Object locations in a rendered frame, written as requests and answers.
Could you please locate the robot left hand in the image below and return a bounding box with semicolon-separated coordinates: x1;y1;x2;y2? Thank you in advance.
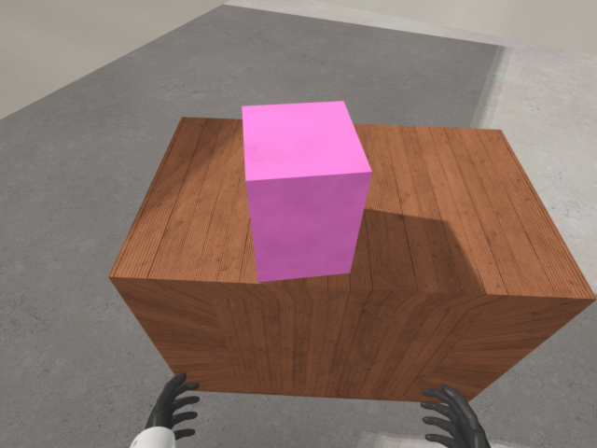
145;372;200;440

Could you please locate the pedestal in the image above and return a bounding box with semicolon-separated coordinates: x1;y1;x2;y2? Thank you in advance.
108;117;597;403

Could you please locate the carton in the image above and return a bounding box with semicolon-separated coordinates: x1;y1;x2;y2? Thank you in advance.
242;101;372;282

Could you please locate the robot right hand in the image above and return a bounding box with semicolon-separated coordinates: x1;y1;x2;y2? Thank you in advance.
421;384;491;448

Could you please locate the robot left forearm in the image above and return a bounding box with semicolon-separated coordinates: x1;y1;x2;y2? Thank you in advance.
130;427;176;448

